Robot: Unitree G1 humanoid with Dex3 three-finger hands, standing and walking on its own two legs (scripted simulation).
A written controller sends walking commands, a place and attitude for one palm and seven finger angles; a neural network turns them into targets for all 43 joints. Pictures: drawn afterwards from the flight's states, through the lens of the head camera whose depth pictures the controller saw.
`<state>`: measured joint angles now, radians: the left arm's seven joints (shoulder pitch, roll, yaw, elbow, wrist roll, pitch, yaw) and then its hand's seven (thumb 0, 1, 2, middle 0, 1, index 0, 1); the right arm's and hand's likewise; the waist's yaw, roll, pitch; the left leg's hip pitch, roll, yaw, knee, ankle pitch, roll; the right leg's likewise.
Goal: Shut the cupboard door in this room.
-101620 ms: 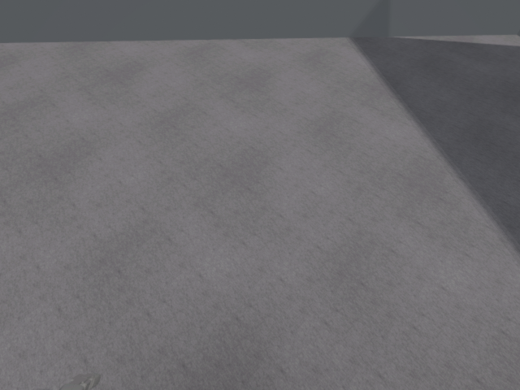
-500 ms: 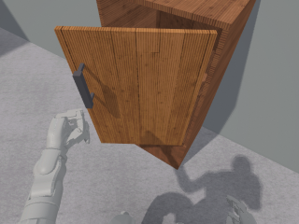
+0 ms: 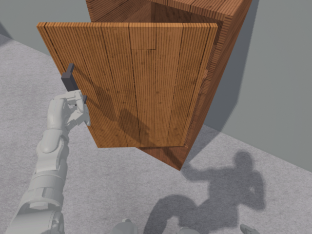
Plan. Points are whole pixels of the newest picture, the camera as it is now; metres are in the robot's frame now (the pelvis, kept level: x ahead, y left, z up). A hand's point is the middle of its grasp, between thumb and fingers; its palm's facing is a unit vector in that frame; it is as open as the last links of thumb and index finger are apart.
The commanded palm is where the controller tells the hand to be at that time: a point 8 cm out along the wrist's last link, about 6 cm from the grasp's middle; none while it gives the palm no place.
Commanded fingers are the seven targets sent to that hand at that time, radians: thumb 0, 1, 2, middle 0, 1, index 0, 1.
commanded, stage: bring the fist close to the handle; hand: left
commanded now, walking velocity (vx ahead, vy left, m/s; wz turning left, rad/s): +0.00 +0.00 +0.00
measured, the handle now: (77, 89) +0.49 +0.23 +0.07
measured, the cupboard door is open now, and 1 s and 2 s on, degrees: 31 25 13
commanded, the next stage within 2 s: push the door shut along its arc in 0.24 s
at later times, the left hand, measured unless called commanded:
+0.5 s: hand (87, 112) +0.41 +0.18 +0.07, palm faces +0.02 -1.00 -0.03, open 3.1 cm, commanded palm +0.39 +0.23 +0.08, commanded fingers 0.00 0.90 0.90 -1.30 -1.50 -1.30 -1.50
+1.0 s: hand (88, 96) +0.46 +0.19 +0.08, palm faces -0.10 -1.00 -0.01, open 3.1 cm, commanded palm +0.46 +0.23 +0.08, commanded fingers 0.00 0.90 0.90 -1.30 -1.50 -1.30 -1.50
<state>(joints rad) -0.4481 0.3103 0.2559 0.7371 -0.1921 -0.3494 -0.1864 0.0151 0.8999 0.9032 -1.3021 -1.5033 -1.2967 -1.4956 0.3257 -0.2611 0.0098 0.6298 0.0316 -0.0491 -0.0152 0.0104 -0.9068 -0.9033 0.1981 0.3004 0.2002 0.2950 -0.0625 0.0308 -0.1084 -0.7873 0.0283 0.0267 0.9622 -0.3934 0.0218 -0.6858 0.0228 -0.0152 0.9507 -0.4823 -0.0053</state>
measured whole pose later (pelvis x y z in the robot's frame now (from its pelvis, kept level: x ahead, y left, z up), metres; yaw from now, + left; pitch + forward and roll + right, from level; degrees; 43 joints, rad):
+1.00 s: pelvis -0.01 +0.00 -0.02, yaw +0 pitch +17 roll -3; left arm -0.83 0.48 0.31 1.14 -0.17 -0.37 -0.37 0.02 0.90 0.90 -1.31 -1.50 -1.31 -1.50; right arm 0.35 -0.29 0.02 0.68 0.03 -0.01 -0.03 0.01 -0.91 -0.90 0.20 0.30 0.20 0.29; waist -0.13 0.03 -0.11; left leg -0.96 0.03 0.00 1.06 -0.40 0.03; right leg -0.84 0.03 -0.04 1.03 -0.49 -0.01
